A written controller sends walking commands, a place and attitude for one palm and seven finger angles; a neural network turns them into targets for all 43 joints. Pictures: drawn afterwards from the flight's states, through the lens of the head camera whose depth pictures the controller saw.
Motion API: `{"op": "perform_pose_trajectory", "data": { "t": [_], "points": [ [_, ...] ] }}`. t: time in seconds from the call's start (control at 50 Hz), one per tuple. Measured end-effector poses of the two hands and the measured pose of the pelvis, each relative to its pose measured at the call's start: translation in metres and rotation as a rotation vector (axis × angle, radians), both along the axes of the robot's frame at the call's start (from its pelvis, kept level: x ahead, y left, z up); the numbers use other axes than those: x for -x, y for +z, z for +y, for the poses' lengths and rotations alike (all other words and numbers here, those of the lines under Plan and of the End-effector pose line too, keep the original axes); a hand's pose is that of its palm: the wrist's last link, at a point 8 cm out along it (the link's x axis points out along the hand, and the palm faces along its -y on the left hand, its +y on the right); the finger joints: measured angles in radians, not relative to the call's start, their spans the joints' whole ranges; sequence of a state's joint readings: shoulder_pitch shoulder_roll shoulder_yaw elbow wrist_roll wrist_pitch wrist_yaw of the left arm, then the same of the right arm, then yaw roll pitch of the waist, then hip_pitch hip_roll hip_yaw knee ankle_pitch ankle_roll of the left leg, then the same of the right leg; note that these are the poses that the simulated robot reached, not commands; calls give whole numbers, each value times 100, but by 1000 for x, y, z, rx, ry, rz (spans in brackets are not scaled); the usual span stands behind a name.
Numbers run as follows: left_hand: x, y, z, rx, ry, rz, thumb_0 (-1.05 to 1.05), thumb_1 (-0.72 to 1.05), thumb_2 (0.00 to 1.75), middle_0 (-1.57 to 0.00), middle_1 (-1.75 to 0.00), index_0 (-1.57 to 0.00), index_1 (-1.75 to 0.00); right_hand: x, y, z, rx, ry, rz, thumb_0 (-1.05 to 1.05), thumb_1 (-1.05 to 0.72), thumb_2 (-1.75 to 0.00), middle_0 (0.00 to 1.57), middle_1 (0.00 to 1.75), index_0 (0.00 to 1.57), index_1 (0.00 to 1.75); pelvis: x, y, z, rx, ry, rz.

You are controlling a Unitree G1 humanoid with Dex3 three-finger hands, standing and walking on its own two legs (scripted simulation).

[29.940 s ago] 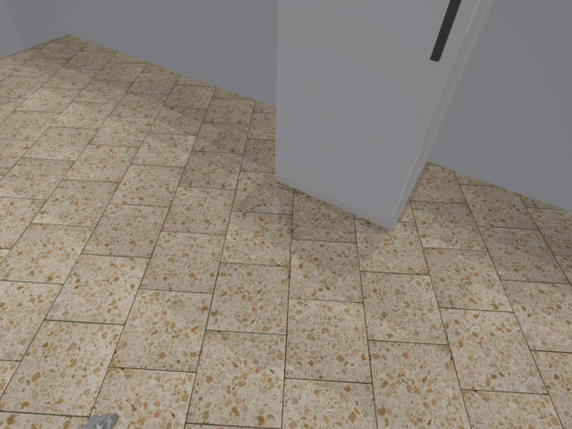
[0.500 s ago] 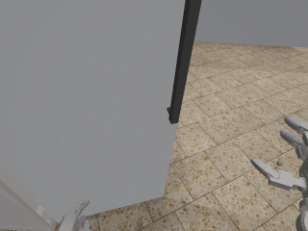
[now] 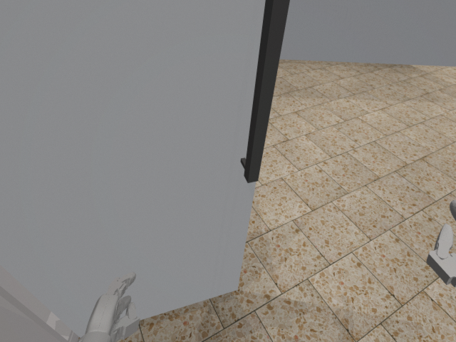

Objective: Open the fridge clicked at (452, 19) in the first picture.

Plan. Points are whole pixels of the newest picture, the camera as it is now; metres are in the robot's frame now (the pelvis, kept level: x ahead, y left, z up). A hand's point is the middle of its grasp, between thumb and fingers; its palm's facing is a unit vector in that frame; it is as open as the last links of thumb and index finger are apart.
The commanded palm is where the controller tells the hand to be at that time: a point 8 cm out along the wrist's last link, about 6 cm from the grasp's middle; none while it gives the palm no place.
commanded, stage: draw the hand back to the body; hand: right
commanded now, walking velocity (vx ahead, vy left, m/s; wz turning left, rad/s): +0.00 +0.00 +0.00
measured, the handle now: (258, 84) +0.46 -0.06 +0.26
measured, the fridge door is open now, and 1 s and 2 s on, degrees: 73 73 73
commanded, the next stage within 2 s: step back with the hand held close in 0.14 s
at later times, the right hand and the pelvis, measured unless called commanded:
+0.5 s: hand (412, 248) +0.20 -0.25 +0.15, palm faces +0.37 +0.82 -0.43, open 7.4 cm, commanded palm +0.13 -0.30 +0.17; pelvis -0.02 +0.00 +0.00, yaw +2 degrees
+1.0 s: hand out of the picture +0.12 -0.28 +0.15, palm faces +0.50 +0.77 -0.39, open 7.4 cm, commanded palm +0.06 -0.31 +0.17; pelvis -0.08 -0.01 -0.03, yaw -1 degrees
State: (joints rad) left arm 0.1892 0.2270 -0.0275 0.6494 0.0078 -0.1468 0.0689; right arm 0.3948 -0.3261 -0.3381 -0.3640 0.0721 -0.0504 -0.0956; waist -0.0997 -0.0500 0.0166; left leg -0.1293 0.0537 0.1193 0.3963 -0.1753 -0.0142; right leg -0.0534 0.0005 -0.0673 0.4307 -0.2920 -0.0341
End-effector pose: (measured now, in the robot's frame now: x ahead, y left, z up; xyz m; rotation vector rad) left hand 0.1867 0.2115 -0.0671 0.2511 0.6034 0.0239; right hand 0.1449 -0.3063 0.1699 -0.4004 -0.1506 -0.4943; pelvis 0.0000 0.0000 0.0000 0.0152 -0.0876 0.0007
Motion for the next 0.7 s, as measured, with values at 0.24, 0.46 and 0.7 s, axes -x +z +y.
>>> {"op": "perform_pose_trajectory", "data": {
  "t": [0.24, 0.46, 0.7],
  "points": [
    [19, -7, 14, 4, 44, 31, 1, 90, 90, -21, -30, -21, -30, -4, 0, 13, 10, 38, 17, 1, -89, -90, 21, 30, 21, 30, 1, 1, 8, 0, 10, -8],
    [36, -6, 28, -39, 106, 81, 1, 90, 90, -21, -30, -20, -30, -17, 6, 15, 102, 108, -12, 1, -89, -90, 21, 30, 21, 30, 14, -1, 2, 0, 30, 74],
    [65, -5, 17, -56, 171, 85, 1, 90, 90, -21, -30, -20, -30, 9, 8, -2, 197, 158, -23, 1, -89, -90, 21, 30, 21, 30, 36, -11, -14, 17, 29, 74]
  ]
}}
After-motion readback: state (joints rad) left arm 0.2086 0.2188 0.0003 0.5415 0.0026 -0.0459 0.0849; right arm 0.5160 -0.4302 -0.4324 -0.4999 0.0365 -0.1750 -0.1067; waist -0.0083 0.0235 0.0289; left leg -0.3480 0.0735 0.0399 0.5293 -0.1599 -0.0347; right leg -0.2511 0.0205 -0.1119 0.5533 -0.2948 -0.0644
